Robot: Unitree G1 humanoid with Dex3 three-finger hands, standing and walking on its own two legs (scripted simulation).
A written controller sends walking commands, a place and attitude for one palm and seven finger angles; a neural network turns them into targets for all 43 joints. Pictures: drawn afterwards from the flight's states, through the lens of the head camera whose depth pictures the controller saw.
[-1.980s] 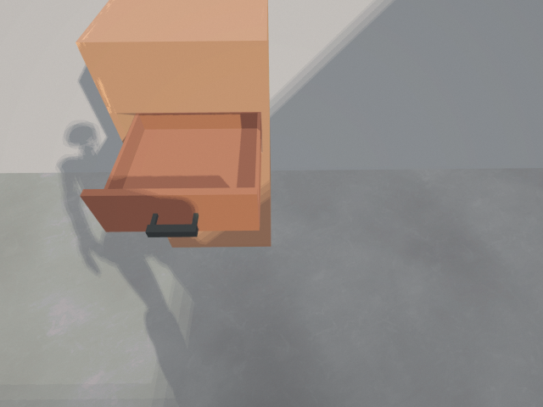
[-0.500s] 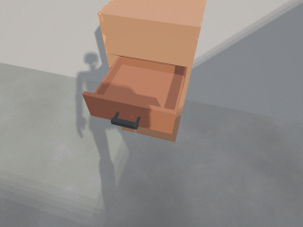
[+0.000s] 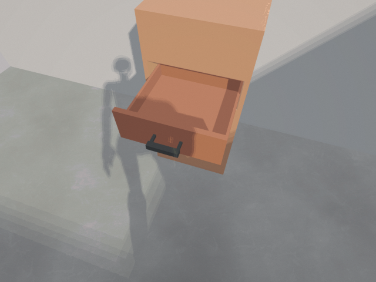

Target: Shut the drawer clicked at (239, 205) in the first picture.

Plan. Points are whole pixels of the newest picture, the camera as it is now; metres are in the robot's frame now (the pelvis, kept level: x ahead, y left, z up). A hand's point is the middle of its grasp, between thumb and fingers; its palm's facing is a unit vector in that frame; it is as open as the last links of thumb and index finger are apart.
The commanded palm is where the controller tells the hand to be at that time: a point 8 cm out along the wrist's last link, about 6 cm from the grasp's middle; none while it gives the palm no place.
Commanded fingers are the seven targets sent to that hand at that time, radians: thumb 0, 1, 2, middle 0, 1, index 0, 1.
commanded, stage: look at it before walking up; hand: left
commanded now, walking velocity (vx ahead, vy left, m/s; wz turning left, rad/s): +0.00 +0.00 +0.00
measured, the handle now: (164, 144) +0.53 +0.11 -0.14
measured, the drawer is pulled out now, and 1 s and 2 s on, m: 0.29 0.29 0.29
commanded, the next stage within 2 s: turn to face it in 0.16 s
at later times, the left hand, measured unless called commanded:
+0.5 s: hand out of the picture +0.07 +0.21 -0.17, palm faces -0.04 -0.97 -0.26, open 7.3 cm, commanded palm none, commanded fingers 0.00 0.90 0.90 -0.20 -0.30 -0.20 -0.30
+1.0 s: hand out of the picture +0.11 +0.18 -0.18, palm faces -0.14 -0.97 -0.21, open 7.3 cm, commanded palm none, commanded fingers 0.00 0.90 0.90 -0.20 -0.30 -0.20 -0.30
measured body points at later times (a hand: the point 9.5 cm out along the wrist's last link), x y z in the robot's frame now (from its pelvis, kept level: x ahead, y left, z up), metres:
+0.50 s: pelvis +0.00 +0.00 +0.00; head +0.05 +0.00 +0.44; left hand +0.08 +0.26 -0.15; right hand +0.04 -0.26 -0.15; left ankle +0.00 +0.15 -0.74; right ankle -0.04 -0.11 -0.74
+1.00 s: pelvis -0.01 +0.00 +0.00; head +0.05 +0.00 +0.44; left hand +0.12 +0.23 -0.16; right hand -0.01 -0.25 -0.15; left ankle +0.00 +0.13 -0.74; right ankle -0.07 -0.11 -0.70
